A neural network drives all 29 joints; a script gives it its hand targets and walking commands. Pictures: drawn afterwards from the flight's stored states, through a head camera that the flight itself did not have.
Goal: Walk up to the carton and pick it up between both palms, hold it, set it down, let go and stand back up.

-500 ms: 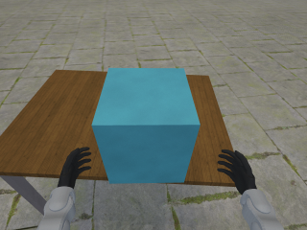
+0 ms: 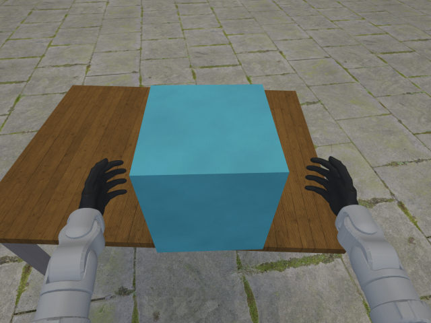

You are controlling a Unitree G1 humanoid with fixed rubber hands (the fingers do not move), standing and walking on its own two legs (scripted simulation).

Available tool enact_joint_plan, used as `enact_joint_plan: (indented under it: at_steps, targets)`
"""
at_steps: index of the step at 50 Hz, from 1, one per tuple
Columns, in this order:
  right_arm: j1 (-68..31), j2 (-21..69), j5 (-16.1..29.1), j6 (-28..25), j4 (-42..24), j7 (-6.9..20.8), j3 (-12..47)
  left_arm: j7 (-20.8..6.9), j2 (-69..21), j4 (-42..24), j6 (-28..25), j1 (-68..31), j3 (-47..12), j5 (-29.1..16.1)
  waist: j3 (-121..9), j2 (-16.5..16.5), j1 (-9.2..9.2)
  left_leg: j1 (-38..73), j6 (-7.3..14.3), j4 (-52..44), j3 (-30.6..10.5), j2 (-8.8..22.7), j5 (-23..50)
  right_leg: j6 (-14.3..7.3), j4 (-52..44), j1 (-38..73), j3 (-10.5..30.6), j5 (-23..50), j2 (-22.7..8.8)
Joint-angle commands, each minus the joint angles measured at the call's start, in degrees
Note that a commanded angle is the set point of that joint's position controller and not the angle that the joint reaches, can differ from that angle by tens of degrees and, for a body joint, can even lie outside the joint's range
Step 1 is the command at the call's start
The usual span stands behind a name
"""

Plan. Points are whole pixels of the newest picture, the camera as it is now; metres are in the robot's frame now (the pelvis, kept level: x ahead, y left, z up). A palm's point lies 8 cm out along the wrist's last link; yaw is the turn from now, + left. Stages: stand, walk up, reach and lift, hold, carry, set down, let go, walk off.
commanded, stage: reach and lift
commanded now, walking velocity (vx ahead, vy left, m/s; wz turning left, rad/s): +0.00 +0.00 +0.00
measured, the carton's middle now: (208, 170) +0.45 +0.05 +0.01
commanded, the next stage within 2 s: none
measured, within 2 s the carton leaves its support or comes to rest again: neither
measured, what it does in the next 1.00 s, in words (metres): stands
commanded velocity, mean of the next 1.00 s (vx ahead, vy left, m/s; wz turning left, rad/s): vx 0.00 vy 0.00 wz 0.00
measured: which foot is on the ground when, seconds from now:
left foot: down 0.00-1.00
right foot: down 0.00-1.00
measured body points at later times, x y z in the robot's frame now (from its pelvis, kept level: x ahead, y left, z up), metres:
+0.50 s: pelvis -0.02 +0.01 +0.00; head +0.01 +0.01 +0.45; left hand +0.36 +0.27 +0.14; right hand +0.40 -0.20 +0.13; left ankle +0.00 +0.11 -0.75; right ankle -0.02 -0.06 -0.75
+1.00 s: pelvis -0.02 +0.01 +0.00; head +0.00 +0.02 +0.45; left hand +0.41 +0.28 +0.19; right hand +0.44 -0.21 +0.19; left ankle +0.00 +0.11 -0.75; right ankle -0.02 -0.06 -0.75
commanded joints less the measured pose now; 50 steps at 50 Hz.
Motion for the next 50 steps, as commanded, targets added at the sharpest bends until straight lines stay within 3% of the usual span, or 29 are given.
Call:
enact_joint_plan:
  at_steps: [1,3,4,5,7,9,10,13,14,15,17,18,19,20,21,23,25,26,27,33,34,37,40,44,45,47,48,49,50]
  targets:
    - [-22.43,-13.83,2.16,0.03,-11.17,0.09,-4.62,0.91,10.26,-16.87,4.24,-19.8,5.29,0.96,-20.54,1.82,0.11,11.55,-0.86,1.07,-8.17,-0.27,23.14,6.02,-1.01,5.41,10.0,34.37,-3.51]
    - [-25.54,-15.62,2.35,1.42,-13.18,0.37,-4.97,1.35,10.75,-18.02,6.71,-23.03,5.28,0.63,-21.24,1.52,-0.37,13.86,-0.99,1.38,-7.31,-0.24,23.44,5.39,-1.58,2.91,8.67,31.39,-2.38]
    - [-25.85,-15.29,1.71,2.43,-13.04,0.32,-4.98,1.48,9.87,-17.9,7.72,-22.84,5.2,0.47,-21.5,0.79,0.34,13.6,-0.92,1.41,-7.35,0.14,22.69,5.05,-1.52,2.38,8.39,29.93,-2.09]
    - [-29.0,-15.56,2.42,3.23,-14.18,0.39,-5.47,2.0,10.67,-19.54,8.72,-26.67,5.36,0.27,-23.34,2.67,0.0,13.59,-1.27,1.61,-6.78,-0.25,22.81,4.82,-1.68,2.36,8.38,30.22,-2.0]
    - [-30.67,-16.38,2.63,5.11,-14.61,0.76,-5.93,2.66,12.1,-20.11,10.61,-28.1,5.76,-0.99,-25.35,1.98,0.0,12.12,-0.83,1.89,-7.7,-0.23,24.23,4.63,-1.05,1.65,7.76,30.13,-1.32]
    - [-33.45,-17.78,3.23,6.43,-10.79,1.17,-4.92,2.84,13.08,-17.55,12.07,-30.1,5.52,-1.59,-26.15,2.32,1.0,12.63,-0.68,2.37,-7.25,0.54,24.2,4.45,-0.53,0.19,7.49,29.08,-1.46]
    - [-34.97,-17.01,3.29,6.97,-12.5,1.05,-4.89,2.89,12.99,-17.95,12.52,-30.93,5.32,-1.74,-26.16,2.86,1.39,11.4,-0.42,2.65,-7.69,0.23,23.79,4.5,-0.73,0.9,8.2,28.59,-1.73]
    - [-38.65,-18.87,3.82,9.34,-8.37,1.85,-4.98,3.14,14.08,-12.91,14.75,-35.85,4.61,-2.39,-26.43,1.48,-0.25,9.79,-0.22,2.33,-8.22,0.89,21.33,4.16,-0.41,0.0,7.52,25.5,-1.39]
    - [-39.75,-19.11,3.44,9.85,-6.31,1.9,-5.31,3.4,13.35,-12.76,14.91,-36.45,4.54,-2.29,-27.57,1.49,0.52,10.08,-0.12,2.17,-8.31,0.9,20.77,3.87,-0.53,-0.78,7.11,24.06,-1.15]
    - [-40.51,-20.01,4.42,9.87,-6.37,2.29,-5.54,3.74,14.8,-13.74,15.09,-37.26,4.43,-3.06,-30.54,2.5,0.08,10.53,-0.36,3.16,-7.97,0.98,21.46,3.49,-0.2,-1.64,7.04,24.41,-1.24]
    - [-43.98,-20.26,4.09,10.48,-4.1,2.62,-5.83,3.86,15.84,-9.5,15.49,-41.66,4.15,-3.23,-30.56,2.35,0.31,9.52,0.36,3.05,-8.32,1.08,18.93,3.73,-0.88,-2.65,7.18,21.4,-1.4]
    - [-43.81,-20.25,2.89,10.72,-2.26,2.6,-5.66,3.88,16.1,-7.08,15.61,-40.71,4.48,-2.9,-31.37,-0.23,0.69,8.71,0.93,2.84,-8.58,1.03,17.93,3.85,-0.53,-1.56,6.92,21.56,-1.59]
    - [-46.52,-20.9,2.76,11.08,-3.29,2.45,-5.84,3.79,17.41,-7.05,15.63,-43.22,4.64,-3.07,-31.86,-0.66,0.68,6.89,1.23,2.3,-8.59,0.76,16.91,4.46,-0.28,-0.08,7.31,22.88,-1.92]
    - [-46.99,-20.02,3.28,11.42,0.03,2.49,-5.71,3.72,17.19,-4.76,15.74,-44.17,4.59,-2.79,-31.2,-0.17,0.11,5.27,1.15,2.49,-8.09,0.53,15.64,4.39,-0.26,0.4,7.42,22.06,-2.05]
    - [-50.34,-19.98,3.03,11.79,-1.05,2.45,-6.76,3.7,17.87,-3.69,15.52,-47.28,3.87,-3.59,-31.05,-0.9,-0.17,3.26,1.46,2.3,-7.99,0.55,13.45,4.72,0.14,0.54,6.93,20.66,-2.01]
    - [-52.69,-19.78,3.08,11.53,0.24,2.37,-7.74,4.16,17.56,-4.63,14.63,-50.41,3.07,-4.19,-33.96,0.95,-1.17,4.7,0.95,3.23,-8.08,0.27,14.49,4.44,0.64,-0.5,7.1,21.42,-2.1]
    - [-53.63,-20.01,1.83,11.78,2.83,2.54,-7.68,4.33,19.76,-2.0,14.11,-52.35,2.34,-5.07,-35.0,0.06,-0.61,5.61,1.4,3.14,-8.28,0.41,14.16,4.75,0.5,-1.31,7.29,21.04,-2.19]
    - [-55.87,-21.09,2.21,11.75,0.52,2.57,-8.52,4.52,19.82,-2.26,14.03,-55.12,2.28,-5.52,-37.58,0.48,-0.18,5.9,1.52,3.71,-8.85,0.51,14.51,4.59,0.99,-1.26,7.59,21.14,-2.35]
    - [-57.28,-20.06,2.3,11.82,1.9,2.6,-7.91,4.76,20.24,-1.82,13.9,-56.3,2.36,-5.48,-38.69,1.5,-0.46,6.04,1.33,4.09,-8.34,0.28,14.67,4.86,1.21,-1.39,6.98,22.07,-2.48]
    - [-62.0,-20.47,2.38,12.93,12.13,2.25,-6.4,4.67,22.01,7.1,13.62,-60.87,1.77,-5.02,-35.55,-0.03,-0.78,0.39,1.55,3.32,-8.62,0.24,12.31,5.99,1.58,3.82,7.68,23.22,-3.68]
    - [-62.83,-20.25,2.69,12.7,10.35,2.04,-6.47,4.45,21.51,7.73,13.61,-61.33,1.9,-5.29,-36.31,0.8,-0.16,0.98,1.62,3.3,-8.17,-0.14,14.25,5.82,1.67,4.02,7.89,25.2,-3.33]
    - [-67.21,-22.18,3.05,12.25,13.12,2.16,-7.15,4.99,23.58,6.9,13.08,-66.76,1.79,-5.67,-40.23,2.76,-0.94,2.01,0.74,4.41,-8.68,-0.28,16.55,5.82,3.15,4.22,7.27,29.38,-3.3]
    - [-69.93,-21.18,4.18,12.05,13.49,2.69,-6.38,5.62,23.01,8.07,13.21,-69.0,0.41,-6.31,-41.97,3.12,-1.12,4.96,0.28,5.19,-9.28,0.03,18.65,5.41,2.49,1.85,6.79,27.91,-2.56]
    - [-70.9,-21.22,3.78,12.39,21.97,3.28,-4.63,5.06,21.88,16.12,13.06,-70.13,-0.11,-5.22,-35.47,3.46,-0.4,4.33,0.23,4.54,-8.96,0.3,16.65,5.41,1.5,0.6,6.3,24.88,-2.89]
    - [-70.98,-21.99,3.27,12.24,23.55,3.38,-4.66,4.72,22.26,18.63,12.79,-70.7,0.07,-5.8,-35.0,2.67,-1.15,2.44,0.41,4.36,-9.23,0.15,14.73,5.66,1.42,0.55,6.16,24.35,-3.14]
    - [-70.51,-19.92,2.34,11.55,27.48,3.91,-4.03,4.24,20.62,23.56,11.01,-69.27,-1.1,-5.11,-30.79,2.54,-0.56,1.87,0.68,3.48,-9.24,0.58,11.92,5.21,0.55,-1.64,5.71,19.35,-3.03]
    - [-69.83,-19.16,1.96,11.01,28.71,4.31,-3.75,3.9,19.55,25.49,9.98,-68.85,-1.62,-4.66,-30.34,1.7,0.73,2.31,0.6,3.05,-8.65,0.62,10.9,5.03,-0.18,-2.03,6.08,17.63,-3.38]
    - [-68.08,-18.22,1.53,10.53,30.74,4.84,-3.25,3.59,18.78,28.0,8.6,-67.71,-1.98,-4.65,-29.95,1.44,0.22,2.59,0.5,2.79,-9.34,0.72,11.33,4.83,0.15,-3.27,5.37,16.79,-3.12]
    - [-66.42,-17.05,1.08,9.46,30.5,4.99,-3.19,3.43,17.37,28.78,6.82,-65.58,-2.19,-4.05,-30.04,0.62,1.32,3.72,0.57,2.87,-9.07,0.75,13.21,4.55,-0.1,-3.61,5.62,17.96,-3.2]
